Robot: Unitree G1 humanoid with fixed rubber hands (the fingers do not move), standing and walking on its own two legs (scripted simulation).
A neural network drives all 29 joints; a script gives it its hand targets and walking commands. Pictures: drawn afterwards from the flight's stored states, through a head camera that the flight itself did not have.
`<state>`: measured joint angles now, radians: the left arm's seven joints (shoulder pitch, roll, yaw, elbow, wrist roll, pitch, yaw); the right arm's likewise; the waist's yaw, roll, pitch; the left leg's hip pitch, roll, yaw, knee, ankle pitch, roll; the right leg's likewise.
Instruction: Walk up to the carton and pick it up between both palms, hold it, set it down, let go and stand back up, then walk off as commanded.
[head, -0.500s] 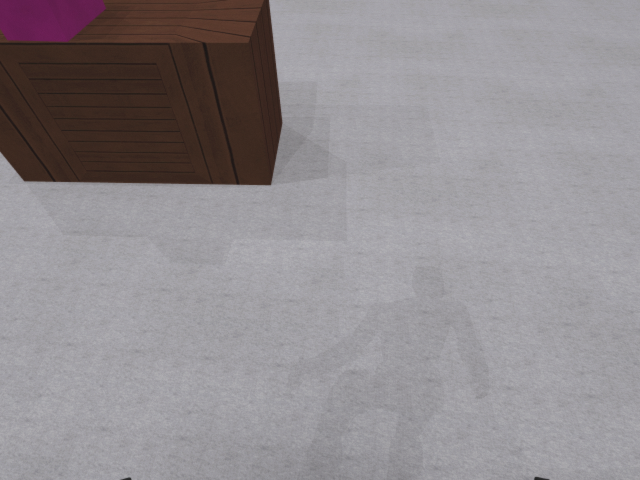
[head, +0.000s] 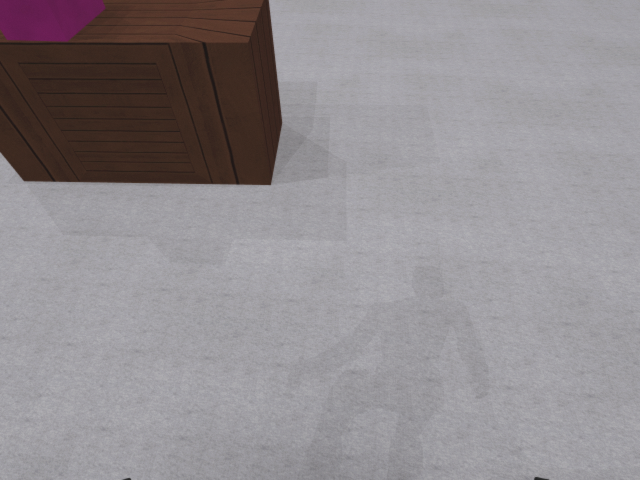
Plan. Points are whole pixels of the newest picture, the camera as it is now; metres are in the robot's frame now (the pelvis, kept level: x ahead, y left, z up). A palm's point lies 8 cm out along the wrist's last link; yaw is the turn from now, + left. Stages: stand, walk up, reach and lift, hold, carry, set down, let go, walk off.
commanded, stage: walk up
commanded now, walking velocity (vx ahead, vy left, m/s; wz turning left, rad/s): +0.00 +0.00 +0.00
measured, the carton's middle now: out of the picture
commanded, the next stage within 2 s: none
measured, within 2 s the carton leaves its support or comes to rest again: neither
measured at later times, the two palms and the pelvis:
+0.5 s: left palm out of the picture +0.09 +0.47 -0.12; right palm (496, 426) +0.19 -0.23 -0.12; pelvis +0.08 +0.11 -0.04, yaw +1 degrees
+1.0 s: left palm out of the picture +0.31 +0.52 -0.08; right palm (407, 335) +0.35 -0.13 -0.14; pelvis +0.27 +0.18 -0.02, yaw +1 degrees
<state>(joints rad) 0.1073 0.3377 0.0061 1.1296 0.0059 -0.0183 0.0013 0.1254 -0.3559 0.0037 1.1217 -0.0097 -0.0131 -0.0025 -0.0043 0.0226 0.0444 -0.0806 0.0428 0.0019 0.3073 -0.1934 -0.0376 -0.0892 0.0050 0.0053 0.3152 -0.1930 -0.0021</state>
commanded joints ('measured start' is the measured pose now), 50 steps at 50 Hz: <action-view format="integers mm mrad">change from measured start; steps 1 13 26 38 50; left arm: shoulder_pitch -32 80 52 327 164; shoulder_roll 223 374 350 316 401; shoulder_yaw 39 126 70 129 135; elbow -52 -154 -243 -168 -241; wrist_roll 0 15 -10 -8 4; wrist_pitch -19 -102 -88 -83 -146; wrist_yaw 11 30 32 2 39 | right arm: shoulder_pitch -24 -73 159 -67 78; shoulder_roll -202 -246 -509 -306 -265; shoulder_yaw -38 -153 -236 -181 -154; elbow -50 -256 -252 -423 -322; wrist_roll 1 -64 3 -27 -23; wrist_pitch -16 16 -1 7 20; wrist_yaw -10 118 111 116 135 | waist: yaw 0 3 -93 94 -5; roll -14 -85 254 61 -104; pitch -60 5 12 -53 48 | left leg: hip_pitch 2 -622 -81 -405 -596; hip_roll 100 96 382 190 74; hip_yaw -75 -152 -717 -72 -153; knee -37 640 -262 51 644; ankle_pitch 159 -139 -884 -463 -78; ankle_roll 54 6 219 210 0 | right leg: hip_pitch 6 115 -660 6 -102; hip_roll -132 -343 -8 -90 -335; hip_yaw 91 325 85 -82 110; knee -40 -177 970 239 -79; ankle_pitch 217 -346 -361 44 -194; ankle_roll -25 -205 -94 -58 -207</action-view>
